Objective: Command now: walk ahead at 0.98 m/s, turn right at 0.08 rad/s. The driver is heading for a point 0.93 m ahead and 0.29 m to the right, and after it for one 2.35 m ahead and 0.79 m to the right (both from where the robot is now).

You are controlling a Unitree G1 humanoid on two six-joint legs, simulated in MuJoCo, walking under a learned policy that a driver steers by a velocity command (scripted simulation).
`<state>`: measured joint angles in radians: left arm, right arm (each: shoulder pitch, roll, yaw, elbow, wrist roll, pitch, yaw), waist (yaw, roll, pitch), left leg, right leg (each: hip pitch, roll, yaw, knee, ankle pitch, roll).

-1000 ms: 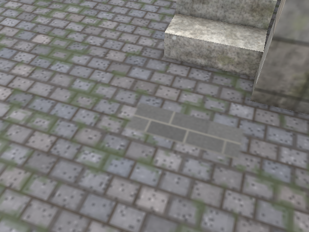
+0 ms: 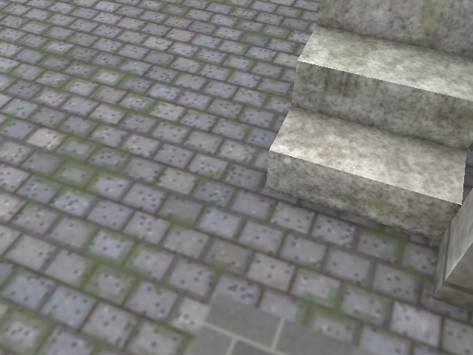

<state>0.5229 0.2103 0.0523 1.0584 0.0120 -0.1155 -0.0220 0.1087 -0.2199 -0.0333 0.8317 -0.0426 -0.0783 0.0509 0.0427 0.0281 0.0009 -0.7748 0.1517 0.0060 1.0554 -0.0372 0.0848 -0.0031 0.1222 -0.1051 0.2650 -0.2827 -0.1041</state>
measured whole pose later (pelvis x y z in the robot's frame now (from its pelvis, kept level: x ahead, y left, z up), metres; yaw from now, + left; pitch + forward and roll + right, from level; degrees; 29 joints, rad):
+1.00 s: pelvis +0.66 -0.05 +0.00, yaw -46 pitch +2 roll +2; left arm 0.30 0.28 0.10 0.72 0.01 0.01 0.03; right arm 0.02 -0.27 -0.04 0.65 -0.05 0.06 -0.04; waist 0.09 0.02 0.07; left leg -0.63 0.00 -0.18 0.97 -0.24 -0.06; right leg -0.36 0.23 0.26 0.45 -0.07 -0.10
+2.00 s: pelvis +0.70 -0.02 -0.01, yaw -64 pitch +0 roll +0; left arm 0.28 0.26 0.02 0.81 0.01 0.03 0.04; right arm 0.28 -0.27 -0.03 0.69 -0.01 -0.08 -0.09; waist 0.00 -0.01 0.00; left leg -0.36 0.04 -0.07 0.58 -0.23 -0.06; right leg -0.23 0.07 0.05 0.64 -0.40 -0.07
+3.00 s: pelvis +0.67 -0.21 +0.00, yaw -18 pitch +2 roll +1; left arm 0.32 0.29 0.05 0.66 0.03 -0.03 0.10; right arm 0.36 -0.39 -0.12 0.60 -0.04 0.10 0.02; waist -0.04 0.02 0.00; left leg -0.67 -0.02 -0.07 1.38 -0.25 -0.05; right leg -0.25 -0.10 -0.02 0.46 -0.24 0.06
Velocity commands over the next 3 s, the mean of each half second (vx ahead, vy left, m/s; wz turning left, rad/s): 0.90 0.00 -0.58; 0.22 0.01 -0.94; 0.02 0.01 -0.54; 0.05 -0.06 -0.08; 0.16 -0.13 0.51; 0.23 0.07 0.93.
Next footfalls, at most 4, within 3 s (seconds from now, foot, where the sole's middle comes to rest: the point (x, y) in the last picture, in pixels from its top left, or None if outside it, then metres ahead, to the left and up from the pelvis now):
0.20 left None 0.41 0.10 -0.77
0.60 right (305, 288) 0.72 -0.15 -0.77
1.20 left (267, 242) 0.89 -0.03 -0.77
1.60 right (283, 321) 0.61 -0.08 -0.77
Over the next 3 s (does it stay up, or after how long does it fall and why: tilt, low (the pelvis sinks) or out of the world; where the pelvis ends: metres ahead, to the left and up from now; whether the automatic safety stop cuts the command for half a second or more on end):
stays up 0.67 -0.21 0.00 its command is cut before an obstacle after 1.8 s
